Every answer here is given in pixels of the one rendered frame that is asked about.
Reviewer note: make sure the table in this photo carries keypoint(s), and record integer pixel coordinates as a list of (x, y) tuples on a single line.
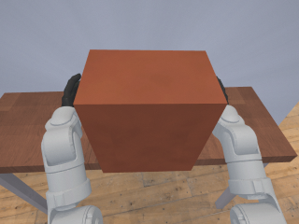
[(23, 117)]

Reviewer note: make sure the right robot forearm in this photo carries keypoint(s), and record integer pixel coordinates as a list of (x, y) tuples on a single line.
[(241, 152)]

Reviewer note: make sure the left robot forearm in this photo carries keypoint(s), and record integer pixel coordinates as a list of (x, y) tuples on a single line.
[(63, 160)]

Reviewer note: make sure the robot right upper arm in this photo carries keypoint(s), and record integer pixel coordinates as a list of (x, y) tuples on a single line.
[(255, 213)]

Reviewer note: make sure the left robot hand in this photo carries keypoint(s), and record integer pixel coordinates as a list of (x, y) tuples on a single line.
[(70, 90)]

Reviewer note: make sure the carton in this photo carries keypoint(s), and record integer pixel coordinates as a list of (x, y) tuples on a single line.
[(148, 110)]

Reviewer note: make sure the robot left upper arm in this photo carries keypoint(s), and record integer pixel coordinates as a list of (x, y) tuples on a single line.
[(88, 214)]

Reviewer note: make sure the right robot hand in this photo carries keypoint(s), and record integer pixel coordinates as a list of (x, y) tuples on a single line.
[(223, 90)]

